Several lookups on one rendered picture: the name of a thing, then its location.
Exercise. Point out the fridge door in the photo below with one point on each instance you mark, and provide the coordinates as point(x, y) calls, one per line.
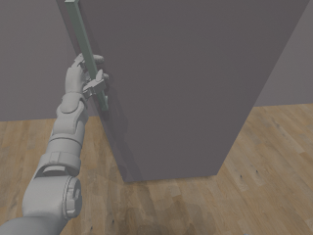
point(184, 76)

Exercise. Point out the handle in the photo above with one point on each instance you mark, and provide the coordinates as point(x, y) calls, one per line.
point(82, 38)

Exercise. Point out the left robot hand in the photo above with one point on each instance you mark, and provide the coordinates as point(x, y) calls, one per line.
point(79, 82)

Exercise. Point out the left robot upper arm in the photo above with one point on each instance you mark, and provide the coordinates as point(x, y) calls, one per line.
point(49, 204)

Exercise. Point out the robot left forearm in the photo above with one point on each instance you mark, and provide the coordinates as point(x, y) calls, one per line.
point(62, 156)

